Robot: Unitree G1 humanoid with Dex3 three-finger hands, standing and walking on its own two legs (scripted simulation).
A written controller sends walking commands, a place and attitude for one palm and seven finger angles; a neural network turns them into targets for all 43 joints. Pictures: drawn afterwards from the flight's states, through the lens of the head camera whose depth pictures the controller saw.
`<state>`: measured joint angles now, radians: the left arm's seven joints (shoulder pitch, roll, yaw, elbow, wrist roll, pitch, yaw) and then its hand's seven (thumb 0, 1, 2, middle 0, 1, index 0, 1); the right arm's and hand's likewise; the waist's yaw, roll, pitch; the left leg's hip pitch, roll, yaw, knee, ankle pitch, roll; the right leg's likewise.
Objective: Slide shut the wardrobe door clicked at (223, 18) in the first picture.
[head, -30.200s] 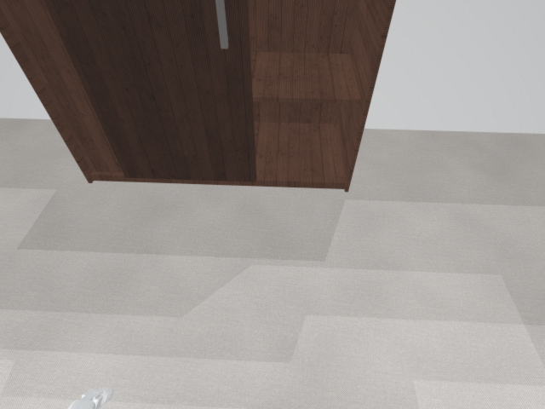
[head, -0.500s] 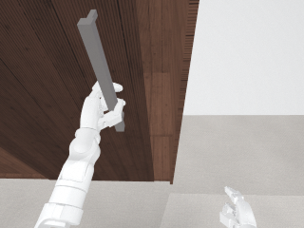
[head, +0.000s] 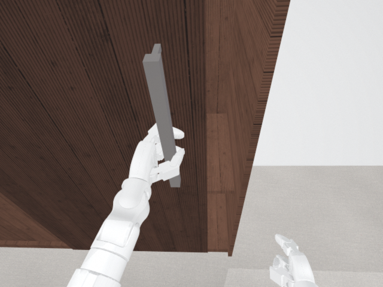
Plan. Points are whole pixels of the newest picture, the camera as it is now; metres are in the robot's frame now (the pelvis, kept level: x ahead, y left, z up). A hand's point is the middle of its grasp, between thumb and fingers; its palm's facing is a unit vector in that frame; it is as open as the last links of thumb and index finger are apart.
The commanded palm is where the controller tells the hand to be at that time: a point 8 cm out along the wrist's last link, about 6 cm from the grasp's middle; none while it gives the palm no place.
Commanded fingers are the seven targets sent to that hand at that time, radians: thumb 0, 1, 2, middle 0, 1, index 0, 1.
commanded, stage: stop walking and hold the door there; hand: left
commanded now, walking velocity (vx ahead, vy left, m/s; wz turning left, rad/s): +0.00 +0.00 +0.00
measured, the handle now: (168, 129) +0.39 +0.07 +0.15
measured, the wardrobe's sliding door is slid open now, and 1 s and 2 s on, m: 0.10 0.10 0.10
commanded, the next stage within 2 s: loosen the grip on the handle in 1.78 s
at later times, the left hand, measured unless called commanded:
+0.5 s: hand (174, 164) +0.33 +0.06 +0.11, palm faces -0.15 -0.98 -0.10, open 6.3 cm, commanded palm +0.32 +0.09 +0.11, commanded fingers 0.00 0.90 0.90 -0.45 -1.40 -0.45 -1.40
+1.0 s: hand (178, 164) +0.33 +0.05 +0.11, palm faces -0.01 -0.99 -0.13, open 6.5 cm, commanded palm +0.31 +0.09 +0.11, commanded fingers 0.00 0.90 0.90 -0.45 -1.40 -0.45 -1.40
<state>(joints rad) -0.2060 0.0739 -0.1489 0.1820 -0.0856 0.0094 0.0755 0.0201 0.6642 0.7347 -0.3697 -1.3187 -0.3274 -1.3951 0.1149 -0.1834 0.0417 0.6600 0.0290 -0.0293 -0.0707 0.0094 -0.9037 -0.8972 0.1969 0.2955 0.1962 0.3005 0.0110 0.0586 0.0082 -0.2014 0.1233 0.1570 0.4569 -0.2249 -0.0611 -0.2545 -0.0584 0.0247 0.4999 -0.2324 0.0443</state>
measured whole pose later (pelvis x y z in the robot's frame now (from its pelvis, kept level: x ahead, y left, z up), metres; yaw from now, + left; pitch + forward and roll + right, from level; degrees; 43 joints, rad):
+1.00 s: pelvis -0.02 -0.03 -0.01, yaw +1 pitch -1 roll +1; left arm -0.30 0.09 -0.12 0.24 -0.10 0.00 0.12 0.01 0.69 0.84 -0.36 -1.36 -0.20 -1.40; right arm 0.12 -0.19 0.01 0.65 0.04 0.01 -0.06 0.01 -0.90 -0.90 0.20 0.30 0.20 0.30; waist 0.02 0.09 0.05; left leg -0.27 0.15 0.10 0.52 -0.23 -0.05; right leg -0.31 -0.03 -0.01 0.56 -0.24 0.00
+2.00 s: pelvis -0.01 +0.02 +0.00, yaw +1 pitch +0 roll +1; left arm -0.41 0.13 -0.17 0.35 -0.06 -0.03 -0.09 -0.04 0.43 0.68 -0.46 -1.36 -0.38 -1.40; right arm 0.16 -0.19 0.00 0.67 0.04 -0.07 0.00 0.01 -0.90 -0.90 0.20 0.30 0.20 0.30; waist 0.02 -0.01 0.04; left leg -0.25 0.05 0.10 0.47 -0.21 -0.03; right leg -0.29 -0.10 0.02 0.52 -0.22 0.05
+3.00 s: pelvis +0.01 +0.00 -0.01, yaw -3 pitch +3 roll +0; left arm -0.16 0.24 0.08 0.23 -0.14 -0.14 -0.19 -0.02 -0.55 0.20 -0.39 -1.15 -0.25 -1.15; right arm 0.24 -0.23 0.02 0.59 0.04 -0.23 -0.03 0.01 -0.90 -0.90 0.20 0.30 0.20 0.30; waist 0.01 0.02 -0.05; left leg -0.34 0.03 -0.04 0.62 -0.33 -0.04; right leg -0.38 -0.02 0.06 0.62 -0.29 0.04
